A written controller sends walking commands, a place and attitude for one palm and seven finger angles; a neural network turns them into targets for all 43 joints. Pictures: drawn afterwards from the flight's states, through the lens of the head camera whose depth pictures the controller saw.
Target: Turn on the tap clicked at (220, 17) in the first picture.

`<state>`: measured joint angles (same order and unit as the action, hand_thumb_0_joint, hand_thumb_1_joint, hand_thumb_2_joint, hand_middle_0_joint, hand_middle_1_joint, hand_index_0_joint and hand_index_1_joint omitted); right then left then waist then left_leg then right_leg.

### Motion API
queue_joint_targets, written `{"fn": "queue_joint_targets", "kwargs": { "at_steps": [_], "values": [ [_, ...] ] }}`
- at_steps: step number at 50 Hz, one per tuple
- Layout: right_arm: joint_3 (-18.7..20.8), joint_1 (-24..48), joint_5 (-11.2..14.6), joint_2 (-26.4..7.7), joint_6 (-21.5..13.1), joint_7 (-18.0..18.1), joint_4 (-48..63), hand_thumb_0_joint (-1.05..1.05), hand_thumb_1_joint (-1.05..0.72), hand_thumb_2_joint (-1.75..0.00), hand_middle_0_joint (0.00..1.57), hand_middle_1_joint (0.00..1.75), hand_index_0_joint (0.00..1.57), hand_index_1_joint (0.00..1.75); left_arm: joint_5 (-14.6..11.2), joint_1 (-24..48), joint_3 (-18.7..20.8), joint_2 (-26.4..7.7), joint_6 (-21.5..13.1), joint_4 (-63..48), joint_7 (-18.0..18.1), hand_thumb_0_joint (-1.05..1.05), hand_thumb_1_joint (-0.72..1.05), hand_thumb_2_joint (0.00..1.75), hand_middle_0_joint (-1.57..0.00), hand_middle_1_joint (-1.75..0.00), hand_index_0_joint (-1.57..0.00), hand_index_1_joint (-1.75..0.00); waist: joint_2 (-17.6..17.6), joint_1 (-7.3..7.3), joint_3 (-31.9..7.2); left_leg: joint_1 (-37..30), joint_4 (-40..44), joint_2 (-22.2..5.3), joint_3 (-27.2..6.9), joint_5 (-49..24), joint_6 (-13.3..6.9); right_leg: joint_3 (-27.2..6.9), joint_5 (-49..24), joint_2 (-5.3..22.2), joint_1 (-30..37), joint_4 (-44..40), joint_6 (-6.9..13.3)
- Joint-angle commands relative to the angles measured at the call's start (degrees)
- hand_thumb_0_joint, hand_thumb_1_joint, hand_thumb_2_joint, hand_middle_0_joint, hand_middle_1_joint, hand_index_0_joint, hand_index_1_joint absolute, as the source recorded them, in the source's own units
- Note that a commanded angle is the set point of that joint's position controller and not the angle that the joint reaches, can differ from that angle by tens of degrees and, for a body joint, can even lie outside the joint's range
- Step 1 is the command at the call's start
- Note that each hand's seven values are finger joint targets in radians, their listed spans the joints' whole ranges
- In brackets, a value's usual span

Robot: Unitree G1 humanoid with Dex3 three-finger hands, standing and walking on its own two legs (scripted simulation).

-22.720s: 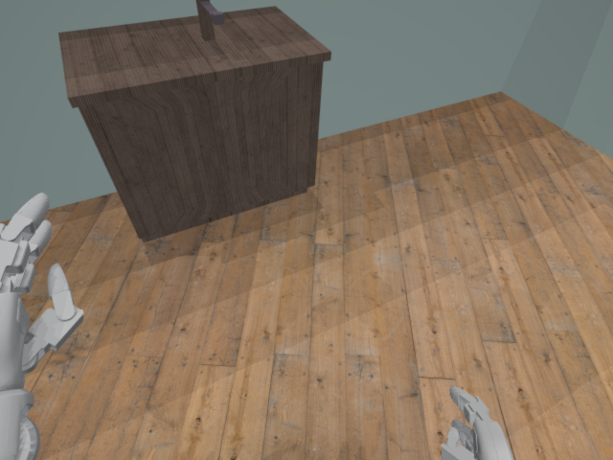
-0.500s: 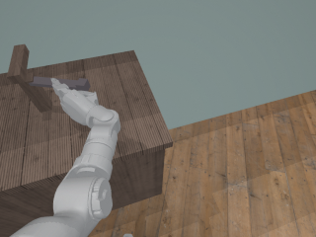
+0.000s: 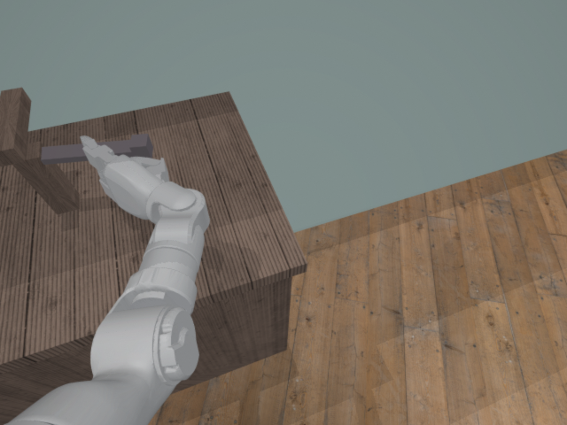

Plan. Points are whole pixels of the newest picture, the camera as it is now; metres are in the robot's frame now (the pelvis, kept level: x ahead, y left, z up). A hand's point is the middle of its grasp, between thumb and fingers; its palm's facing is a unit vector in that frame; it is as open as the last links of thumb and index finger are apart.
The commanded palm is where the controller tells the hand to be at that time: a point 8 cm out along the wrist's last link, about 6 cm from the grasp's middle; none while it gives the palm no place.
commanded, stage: lift the hand up off the lever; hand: left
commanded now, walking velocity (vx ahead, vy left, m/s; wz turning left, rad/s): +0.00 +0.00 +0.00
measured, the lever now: (141, 147) +0.51 +0.20 +0.10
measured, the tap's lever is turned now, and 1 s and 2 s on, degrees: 78 78 78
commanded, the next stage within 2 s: none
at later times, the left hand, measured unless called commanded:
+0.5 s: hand (150, 168) +0.45 +0.17 +0.11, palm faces +0.79 -0.61 -0.11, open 7.8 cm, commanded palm +0.40 +0.18 +0.12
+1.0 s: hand (146, 160) +0.45 +0.17 +0.13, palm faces +0.81 -0.57 -0.13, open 7.8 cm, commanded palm +0.40 +0.18 +0.14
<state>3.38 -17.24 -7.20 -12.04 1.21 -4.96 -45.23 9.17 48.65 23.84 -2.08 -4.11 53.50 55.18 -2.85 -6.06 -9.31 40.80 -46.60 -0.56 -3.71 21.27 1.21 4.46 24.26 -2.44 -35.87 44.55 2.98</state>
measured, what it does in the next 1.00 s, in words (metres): stands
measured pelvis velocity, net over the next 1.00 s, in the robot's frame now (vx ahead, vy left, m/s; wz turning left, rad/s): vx -0.01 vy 0.00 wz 0.01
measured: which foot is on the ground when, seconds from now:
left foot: down 0.00-1.00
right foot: down 0.00-1.00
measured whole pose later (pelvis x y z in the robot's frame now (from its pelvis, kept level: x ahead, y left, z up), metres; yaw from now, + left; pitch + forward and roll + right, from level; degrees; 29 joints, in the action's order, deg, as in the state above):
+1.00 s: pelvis -0.01 +0.00 +0.01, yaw +1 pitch +11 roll -1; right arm 2.9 -14.6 -6.0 -12.1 1.1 -3.4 -46.1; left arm 7.6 47.2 22.1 -1.2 4.5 47.0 54.7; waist -2.5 -4.6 -7.6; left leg 33.9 -41.6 -0.4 -4.2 18.7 1.4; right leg 4.9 22.0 -2.3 -28.9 39.7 3.1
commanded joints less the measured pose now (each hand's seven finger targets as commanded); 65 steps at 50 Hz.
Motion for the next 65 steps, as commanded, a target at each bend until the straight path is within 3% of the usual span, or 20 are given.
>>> {"fn": "queue_joint_targets", "kwargs": {
  "at_steps": [1,7,14,18,22,24,31,32,34,36,42,48,49,53,54,58,59,63,64,65],
  "values": [
    [2.2,-2.1,0.2,-7.8,-1.4,0.0,5.1,0.0,-0.9,-0.9,0.2,0.3,0.2,0.3,1.9,23.5,-3.8,-6.9,-1.6,-13.3,0.3,0.0,0.9,0.9,-0.15,-0.15,-0.15,-0.15,3.5,-0.35,-21.1,-15.1,2.0,0.8,2.5,-22.8,-1.9,-0.1,-28.0,1.7,11.0,-5.9,-2.3],
    [2.1,-1.0,0.3,-7.7,-1.5,-0.1,5.0,0.0,-0.9,-0.9,0.2,0.3,0.2,0.3,1.8,25.5,-5.3,-6.1,-0.9,-16.7,0.2,0.0,0.9,0.9,-0.15,-0.15,-0.15,-0.15,2.6,-0.6,-19.7,-16.7,2.8,0.7,2.3,-22.8,-1.7,0.1,-26.6,1.7,10.8,-6.7,-2.1],
    [2.4,0.0,0.5,-7.6,-1.4,0.1,5.4,0.0,-0.9,-0.9,0.2,0.3,0.2,0.3,1.7,21.6,-5.7,-6.2,0.2,-20.8,-0.5,0.0,0.9,0.9,-0.15,-0.15,-0.15,-0.15,1.1,0.76,-21.5,-19.4,3.0,0.5,1.9,-26.6,-1.1,0.3,-28.8,1.5,12.7,-6.4,-1.6],
    [2.1,1.4,1.0,-7.4,-1.2,0.2,5.8,0.0,-0.9,-0.9,0.2,0.3,0.2,0.3,0.6,21.6,-9.8,-2.1,1.9,-21.9,-1.3,0.0,0.9,0.9,-0.15,-0.15,-0.15,-0.15,2.3,0.27,-19.5,-20.3,3.6,0.4,1.9,-26.5,-1.0,0.5,-28.7,1.7,12.9,-7.3,-1.7],
    [1.6,2.9,1.4,-7.4,-1.1,0.7,5.4,0.0,-0.9,-0.9,0.2,0.3,0.2,0.3,-0.4,22.2,-8.8,-2.8,3.6,-19.9,-1.2,0.0,0.9,0.9,-0.15,-0.15,-0.15,-0.15,4.5,0.2,-16.1,-18.8,5.1,0.8,2.1,-22.3,-1.4,0.4,-26.0,1.9,13.1,-9.1,-1.9],
    [1.8,3.4,1.4,-7.5,-1.2,1.0,5.1,0.0,-0.9,-0.9,0.2,0.3,0.2,0.3,0.0,22.9,-7.2,-4.6,3.7,-21.0,-0.8,0.0,0.9,0.9,-0.15,-0.15,-0.15,-0.15,3.6,1.06,-16.5,-19.2,5.7,0.8,1.9,-22.0,-1.1,0.4,-24.9,1.8,13.5,-9.1,-1.6],
    [1.4,4.3,1.1,-6.8,-1.5,1.0,4.7,0.0,-0.9,-0.9,0.2,0.3,0.2,0.3,1.6,26.9,-8.5,-3.7,4.2,-20.0,0.4,0.0,0.9,0.9,-0.15,-0.15,-0.15,-0.15,2.1,0.59,-17.4,-19.3,5.6,0.9,1.8,-20.8,-0.9,0.4,-22.2,1.9,12.0,-8.9,-1.5],
    [1.4,4.3,1.0,-6.8,-1.5,1.0,4.7,0.0,-0.9,-0.9,0.2,0.3,0.2,0.3,1.4,26.6,-9.0,-2.9,4.5,-19.0,0.4,0.0,0.9,0.9,-0.15,-0.15,-0.15,-0.15,3.2,0.42,-17.2,-19.0,5.5,1.0,1.9,-20.4,-1.1,0.4,-22.3,1.8,11.9,-9.0,-1.6],
    [1.5,4.0,1.0,-7.2,-1.4,1.3,4.6,0.0,-0.9,-0.9,0.2,0.3,0.2,0.3,1.1,25.7,-6.8,-5.0,4.9,-18.0,0.4,0.0,0.9,0.9,-0.15,-0.15,-0.15,-0.15,4.2,0.71,-17.7,-18.4,5.8,1.2,1.9,-20.1,-1.2,0.3,-22.8,1.9,13.0,-9.3,-1.8],
    [1.2,4.4,1.3,-7.1,-1.3,1.4,5.1,0.0,-0.9,-0.9,0.2,0.3,0.2,0.3,0.5,26.3,-8.1,-3.6,5.4,-17.6,0.1,0.0,0.9,0.9,-0.15,-0.15,-0.15,-0.15,4.5,0.43,-17.7,-18.2,6.0,1.3,2.3,-19.7,-1.4,0.0,-23.3,2.2,13.5,-9.6,-2.0],
    [1.2,3.7,1.4,-7.3,-1.4,1.8,5.3,0.0,-0.9,-0.9,0.2,0.3,0.2,0.3,0.5,26.2,-4.4,-7.8,5.9,-17.9,0.4,0.0,0.9,0.9,-0.15,-0.15,-0.15,-0.15,5.3,1.11,-18.2,-16.5,6.7,1.4,2.9,-18.9,-1.8,-0.6,-25.3,2.6,15.9,-10.2,-2.5],
    [1.4,3.4,1.4,-7.5,-2.0,2.0,5.1,0.0,-0.9,-0.9,0.2,0.3,0.2,0.3,1.2,27.3,-4.9,-8.5,5.6,-19.0,0.0,0.0,0.9,0.9,-0.15,-0.15,-0.15,-0.15,5.5,0.69,-17.3,-16.4,7.0,1.4,3.0,-17.4,-2.1,-0.9,-24.2,2.5,16.0,-11.1,-2.6],
    [1.6,3.6,1.3,-7.6,-2.1,2.1,4.9,0.0,-0.9,-0.9,0.2,0.3,0.2,0.3,1.3,27.7,-4.8,-9.0,5.3,-20.5,-0.2,0.0,0.9,0.9,-0.15,-0.15,-0.15,-0.15,3.7,0.93,-17.7,-17.5,7.1,1.3,3.0,-18.1,-2.0,-0.9,-23.9,2.3,15.9,-11.0,-2.3],
    [1.6,3.6,1.5,-7.3,-2.5,1.8,4.9,0.0,-0.9,-0.9,0.2,0.3,0.2,0.3,0.6,27.2,-9.3,-4.3,5.9,-21.7,-0.9,0.0,0.9,0.9,-0.15,-0.15,-0.15,-0.15,2.2,0.39,-18.2,-20.3,7.0,1.1,2.8,-20.3,-1.8,-0.4,-24.6,1.9,15.2,-10.9,-2.0],
    [1.8,3.3,1.5,-7.7,-2.4,1.9,4.4,0.0,-0.9,-0.9,0.2,0.3,0.2,0.3,0.5,25.6,-7.7,-5.9,6.4,-20.5,-1.0,0.0,0.9,0.9,-0.15,-0.15,-0.15,-0.15,3.1,0.73,-17.8,-20.1,7.4,1.1,2.5,-20.1,-1.6,-0.2,-23.9,1.7,15.4,-11.1,-1.8],
    [1.6,4.1,2.1,-7.6,-2.2,2.1,5.3,0.0,-0.9,-0.9,0.2,0.3,0.2,0.3,-1.5,23.9,-8.4,-4.4,7.8,-22.4,-1.5,0.0,0.9,0.9,-0.15,-0.15,-0.15,-0.15,4.1,1.46,-18.3,-20.7,8.4,1.2,2.9,-21.3,-1.6,-0.2,-26.6,2.1,18.2,-11.6,-2.0],
    [1.8,4.2,2.1,-7.9,-2.0,2.2,5.0,0.0,-0.9,-0.9,0.2,0.3,0.2,0.3,-1.5,21.8,-6.2,-6.4,8.3,-21.5,-1.4,0.0,0.9,0.9,-0.15,-0.15,-0.15,-0.15,3.5,2.36,-17.5,-20.7,8.8,1.3,2.9,-21.3,-1.5,-0.2,-26.2,1.9,18.4,-11.9,-1.9],
    [1.3,5.2,2.2,-7.5,-1.8,2.0,5.6,0.0,-0.9,-0.9,0.2,0.3,0.2,0.3,-1.4,22.5,-6.7,-5.9,9.2,-23.5,-1.0,0.0,0.9,0.9,-0.15,-0.15,-0.15,-0.15,5.1,2.3,-16.0,-20.1,9.3,1.3,3.4,-21.3,-1.7,-0.2,-27.9,2.5,19.3,-12.4,-2.3],
    [1.5,5.3,2.2,-7.7,-1.6,2.3,5.1,0.0,-0.9,-0.9,0.2,0.3,0.2,0.3,-0.9,22.5,-4.8,-8.4,9.2,-23.2,-0.8,0.0,0.9,0.9,-0.15,-0.15,-0.15,-0.15,5.0,2.59,-15.3,-20.2,9.6,1.2,3.1,-21.2,-1.6,-0.1,-26.8,2.3,19.3,-12.5,-2.0],
    [1.3,5.7,2.2,-7.3,-1.7,2.2,5.6,0.0,-0.9,-0.9,0.2,0.3,0.2,0.3,-0.8,23.2,-6.4,-6.5,9.2,-24.1,-0.8,0.0,0.9,0.9,-0.15,-0.15,-0.15,-0.15,5.7,2.34,-15.0,-20.1,9.8,1.2,3.4,-21.0,-1.8,-0.2,-26.9,2.4,19.2,-12.7,-2.2]
  ]
}}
